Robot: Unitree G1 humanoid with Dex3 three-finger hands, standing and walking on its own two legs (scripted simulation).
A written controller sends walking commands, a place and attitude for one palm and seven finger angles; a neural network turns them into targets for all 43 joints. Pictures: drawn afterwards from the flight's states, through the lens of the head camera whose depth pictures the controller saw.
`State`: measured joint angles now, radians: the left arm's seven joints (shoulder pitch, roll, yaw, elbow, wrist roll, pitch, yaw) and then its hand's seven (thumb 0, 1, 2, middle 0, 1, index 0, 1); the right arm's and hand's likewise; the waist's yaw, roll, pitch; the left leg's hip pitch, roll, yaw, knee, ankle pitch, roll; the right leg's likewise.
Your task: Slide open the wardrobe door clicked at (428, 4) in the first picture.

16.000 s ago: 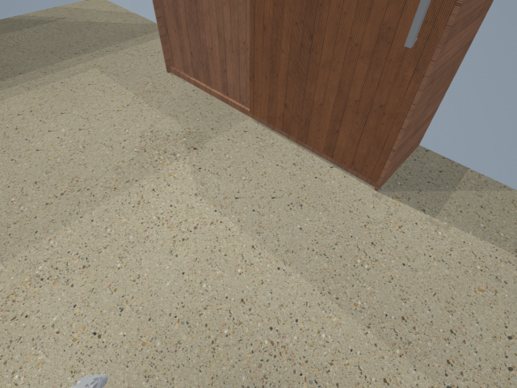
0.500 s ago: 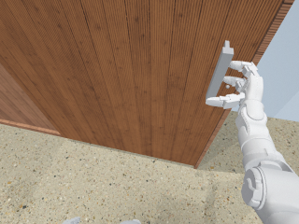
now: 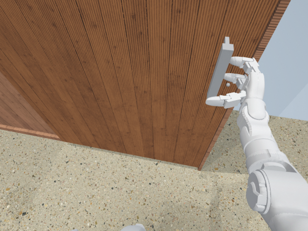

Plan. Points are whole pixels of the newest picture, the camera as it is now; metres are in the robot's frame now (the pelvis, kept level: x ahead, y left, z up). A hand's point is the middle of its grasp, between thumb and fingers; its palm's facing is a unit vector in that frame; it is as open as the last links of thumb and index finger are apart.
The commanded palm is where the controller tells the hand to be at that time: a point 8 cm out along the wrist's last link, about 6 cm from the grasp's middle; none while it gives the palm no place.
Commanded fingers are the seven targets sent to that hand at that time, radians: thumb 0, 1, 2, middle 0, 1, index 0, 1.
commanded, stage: slide the fingers in behind the handle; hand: right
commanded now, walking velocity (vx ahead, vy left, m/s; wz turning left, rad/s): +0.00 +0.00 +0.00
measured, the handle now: (218, 70) +0.54 -0.09 +0.11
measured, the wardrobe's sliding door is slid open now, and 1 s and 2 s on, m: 0.00 0.00 0.00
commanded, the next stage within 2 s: grip the handle and tug to test in 1.36 s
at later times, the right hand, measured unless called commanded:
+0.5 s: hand (219, 84) +0.48 -0.09 +0.12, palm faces +0.07 +1.00 -0.01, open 13.9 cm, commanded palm +0.45 -0.13 +0.12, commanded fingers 0.00 0.50 -0.30 0.30 1.20 0.30 1.20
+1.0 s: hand (212, 82) +0.48 -0.07 +0.12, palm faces +0.07 +1.00 -0.01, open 14.0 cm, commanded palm +0.45 -0.12 +0.12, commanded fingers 0.00 0.50 -0.30 0.30 1.20 0.30 1.20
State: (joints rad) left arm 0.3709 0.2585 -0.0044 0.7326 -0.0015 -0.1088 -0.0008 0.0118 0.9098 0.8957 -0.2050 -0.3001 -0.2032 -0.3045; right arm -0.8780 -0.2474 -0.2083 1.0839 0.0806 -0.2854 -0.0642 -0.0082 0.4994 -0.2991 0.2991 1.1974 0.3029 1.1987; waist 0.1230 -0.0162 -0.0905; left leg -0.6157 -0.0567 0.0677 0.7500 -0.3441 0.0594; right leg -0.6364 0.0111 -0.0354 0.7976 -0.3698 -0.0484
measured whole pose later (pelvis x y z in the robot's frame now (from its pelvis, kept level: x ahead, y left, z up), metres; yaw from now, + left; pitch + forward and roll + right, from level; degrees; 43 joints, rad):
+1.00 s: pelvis +0.00 +0.02 +0.00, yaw +0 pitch +11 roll +0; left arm 0.36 0.25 0.00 0.74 0.01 -0.10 -0.01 0.01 0.91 0.90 -0.20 -0.30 -0.20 -0.30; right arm -0.86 -0.18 -0.20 1.07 0.07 -0.29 -0.13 -0.01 0.50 -0.30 0.30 1.20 0.30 1.20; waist 0.12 -0.03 -0.10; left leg -0.60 -0.07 0.06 0.75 -0.34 0.08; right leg -0.61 0.00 -0.04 0.77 -0.36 -0.03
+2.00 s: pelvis +0.01 +0.01 +0.00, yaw +1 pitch +12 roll +1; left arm 0.37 0.24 -0.01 0.73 0.02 -0.08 -0.02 0.01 0.91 0.90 -0.20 -0.30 -0.20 -0.30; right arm -0.85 -0.17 -0.20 1.06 0.05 -0.28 -0.17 0.00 -0.36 -0.67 0.38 1.30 0.39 1.32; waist 0.13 -0.03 -0.11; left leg -0.61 -0.06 0.05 0.76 -0.35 0.06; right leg -0.61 0.01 -0.05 0.79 -0.38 -0.04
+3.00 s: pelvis +0.05 +0.02 +0.01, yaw +4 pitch +11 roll +0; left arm 0.35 0.24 0.01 0.65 -0.01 -0.06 -0.03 0.01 0.91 0.90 -0.20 -0.30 -0.20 -0.30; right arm -0.53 -0.13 -0.17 0.62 0.09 -0.11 -0.15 0.01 -0.72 -0.75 0.27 1.33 0.29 1.36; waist 0.10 -0.02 -0.13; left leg -0.48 -0.09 -0.01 0.66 -0.35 0.07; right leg -0.47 0.00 -0.06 0.68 -0.37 -0.02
